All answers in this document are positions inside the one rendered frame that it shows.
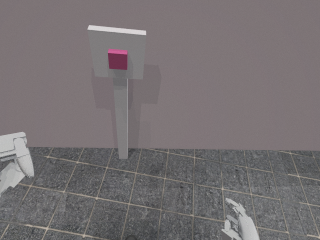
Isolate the right robot hand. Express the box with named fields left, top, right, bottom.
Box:
left=221, top=198, right=260, bottom=240

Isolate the button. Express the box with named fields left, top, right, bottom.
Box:
left=108, top=49, right=128, bottom=70

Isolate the left robot hand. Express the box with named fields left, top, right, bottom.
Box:
left=0, top=132, right=34, bottom=198

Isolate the panel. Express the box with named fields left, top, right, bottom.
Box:
left=87, top=25, right=146, bottom=159

